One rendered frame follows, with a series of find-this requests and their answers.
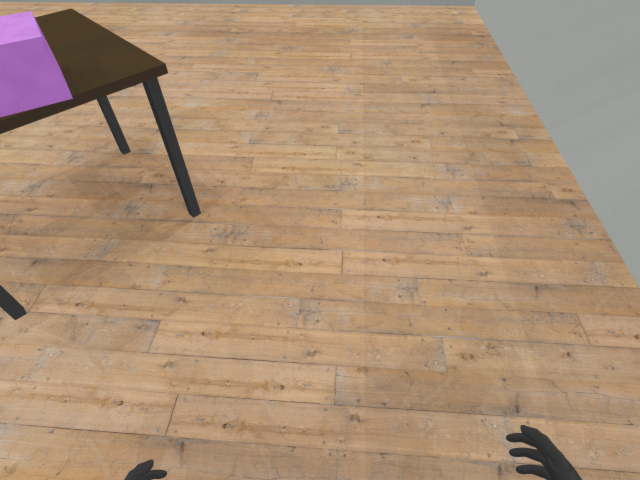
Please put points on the right robot hand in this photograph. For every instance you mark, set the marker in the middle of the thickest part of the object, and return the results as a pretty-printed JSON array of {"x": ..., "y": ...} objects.
[{"x": 556, "y": 466}]

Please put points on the table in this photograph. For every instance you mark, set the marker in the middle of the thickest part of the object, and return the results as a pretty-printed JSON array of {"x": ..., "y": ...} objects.
[{"x": 95, "y": 63}]

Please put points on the left robot hand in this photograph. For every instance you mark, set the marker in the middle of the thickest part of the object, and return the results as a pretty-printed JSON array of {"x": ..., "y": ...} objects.
[{"x": 143, "y": 472}]

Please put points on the carton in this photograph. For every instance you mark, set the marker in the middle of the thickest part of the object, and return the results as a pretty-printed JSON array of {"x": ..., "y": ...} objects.
[{"x": 30, "y": 76}]

